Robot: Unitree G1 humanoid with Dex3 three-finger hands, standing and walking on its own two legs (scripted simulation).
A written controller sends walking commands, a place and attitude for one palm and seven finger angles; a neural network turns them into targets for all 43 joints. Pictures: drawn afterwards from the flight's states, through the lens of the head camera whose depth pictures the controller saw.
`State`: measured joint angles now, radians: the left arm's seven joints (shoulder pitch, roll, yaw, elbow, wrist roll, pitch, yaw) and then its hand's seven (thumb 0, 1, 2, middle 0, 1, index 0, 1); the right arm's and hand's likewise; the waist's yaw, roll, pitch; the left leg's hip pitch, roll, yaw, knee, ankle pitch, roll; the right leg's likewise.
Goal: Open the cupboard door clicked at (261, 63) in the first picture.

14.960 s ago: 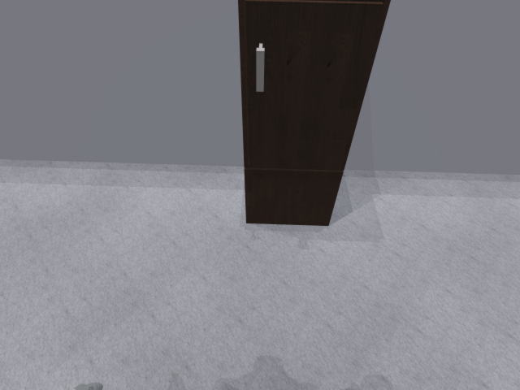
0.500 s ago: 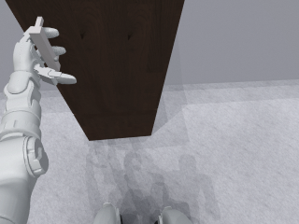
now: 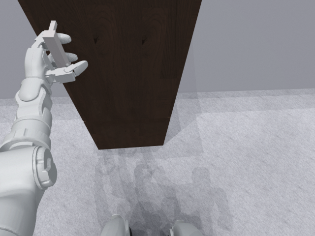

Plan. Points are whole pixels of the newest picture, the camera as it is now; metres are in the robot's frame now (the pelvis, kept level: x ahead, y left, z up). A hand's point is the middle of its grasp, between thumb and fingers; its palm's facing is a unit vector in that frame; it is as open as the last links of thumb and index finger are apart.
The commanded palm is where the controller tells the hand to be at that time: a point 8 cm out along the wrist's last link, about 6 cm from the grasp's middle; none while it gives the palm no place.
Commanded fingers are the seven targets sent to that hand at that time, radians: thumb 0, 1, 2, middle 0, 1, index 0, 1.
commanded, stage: close the thumb around the handle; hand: left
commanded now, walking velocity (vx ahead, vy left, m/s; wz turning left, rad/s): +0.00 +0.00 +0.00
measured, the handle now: (60, 49) +0.56 +0.21 +0.11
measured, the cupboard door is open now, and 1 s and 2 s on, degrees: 0 24 47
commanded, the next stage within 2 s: pull the door open along its arc in 0.28 s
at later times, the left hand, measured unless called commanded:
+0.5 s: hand (69, 64) +0.52 +0.18 +0.10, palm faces +0.02 -1.00 +0.00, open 5.5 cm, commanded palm +0.48 +0.23 +0.11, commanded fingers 0.00 0.90 0.90 -0.40 -1.35 -0.40 -1.35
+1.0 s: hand (87, 107) +0.39 +0.13 +0.11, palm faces +0.28 -0.96 +0.07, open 5.9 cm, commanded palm +0.33 +0.17 +0.11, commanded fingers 0.00 0.90 0.90 -0.40 -1.35 -0.40 -1.35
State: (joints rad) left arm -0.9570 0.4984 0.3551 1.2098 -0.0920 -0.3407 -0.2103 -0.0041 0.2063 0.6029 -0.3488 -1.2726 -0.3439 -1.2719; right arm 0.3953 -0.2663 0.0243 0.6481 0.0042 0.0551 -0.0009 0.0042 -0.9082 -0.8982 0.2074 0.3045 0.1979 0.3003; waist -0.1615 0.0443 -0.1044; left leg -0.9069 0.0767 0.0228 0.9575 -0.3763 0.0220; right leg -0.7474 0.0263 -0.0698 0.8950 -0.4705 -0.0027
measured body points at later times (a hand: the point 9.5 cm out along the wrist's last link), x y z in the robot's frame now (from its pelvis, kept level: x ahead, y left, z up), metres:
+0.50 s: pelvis +0.00 +0.00 +0.00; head +0.11 +0.02 +0.44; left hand +0.51 +0.24 +0.11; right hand -0.02 -0.27 -0.11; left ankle +0.04 +0.10 -0.68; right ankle -0.03 -0.12 -0.68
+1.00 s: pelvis +0.02 -0.01 +0.02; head +0.06 -0.01 +0.47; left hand +0.37 +0.18 +0.10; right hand +0.16 -0.24 -0.09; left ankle +0.04 +0.10 -0.68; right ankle -0.03 -0.12 -0.68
